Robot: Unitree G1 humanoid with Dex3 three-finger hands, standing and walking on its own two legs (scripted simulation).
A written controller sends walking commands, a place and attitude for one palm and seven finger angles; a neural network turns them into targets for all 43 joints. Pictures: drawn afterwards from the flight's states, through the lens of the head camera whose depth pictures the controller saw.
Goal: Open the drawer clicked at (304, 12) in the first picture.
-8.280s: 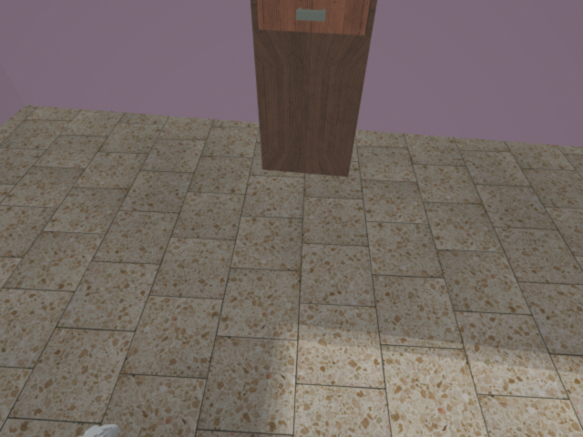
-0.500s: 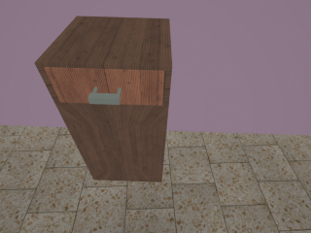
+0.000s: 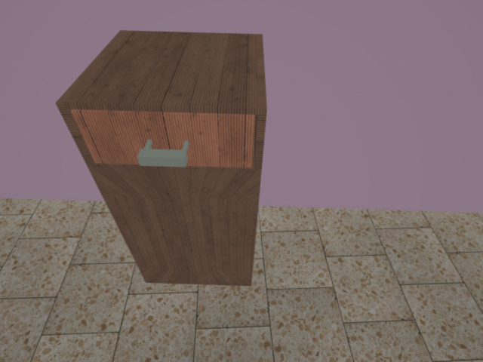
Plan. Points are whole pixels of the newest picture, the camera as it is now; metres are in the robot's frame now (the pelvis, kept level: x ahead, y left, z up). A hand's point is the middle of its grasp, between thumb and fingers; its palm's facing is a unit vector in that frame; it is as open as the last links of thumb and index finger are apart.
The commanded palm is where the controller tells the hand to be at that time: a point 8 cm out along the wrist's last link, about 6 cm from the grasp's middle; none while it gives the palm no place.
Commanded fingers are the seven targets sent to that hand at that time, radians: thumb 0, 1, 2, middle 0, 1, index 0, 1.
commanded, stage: look again from close up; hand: left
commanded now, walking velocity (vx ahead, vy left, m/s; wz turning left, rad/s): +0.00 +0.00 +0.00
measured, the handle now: (165, 151) +0.56 +0.22 +0.03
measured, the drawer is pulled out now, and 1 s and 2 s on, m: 0.00 0.00 0.00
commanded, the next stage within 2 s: raise the hand with hooked fingers in 0.26 s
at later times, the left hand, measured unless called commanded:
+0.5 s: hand out of the picture +0.05 +0.19 -0.12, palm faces -0.08 -0.87 -0.49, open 7.4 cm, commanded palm +0.11 +0.19 -0.05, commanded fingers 0.00 0.71 0.82 -0.21 -0.42 -0.21 -0.42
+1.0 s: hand (128, 315) +0.20 +0.20 -0.02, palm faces +0.05 -0.10 -0.99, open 9.9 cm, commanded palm +0.19 +0.19 +0.04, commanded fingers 0.00 0.13 0.57 -0.25 -0.80 -0.25 -0.80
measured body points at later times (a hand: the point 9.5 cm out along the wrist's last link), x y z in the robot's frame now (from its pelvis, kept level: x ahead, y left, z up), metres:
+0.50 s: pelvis -0.01 +0.00 -0.01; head -0.02 -0.02 +0.44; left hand +0.05 +0.24 -0.09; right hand +0.02 -0.24 -0.15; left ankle +0.00 +0.10 -0.74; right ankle +0.04 -0.11 -0.74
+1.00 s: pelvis +0.02 -0.03 -0.03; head +0.03 -0.05 +0.42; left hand +0.19 +0.20 +0.03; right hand +0.30 -0.20 -0.08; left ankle +0.00 +0.10 -0.74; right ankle +0.04 -0.10 -0.74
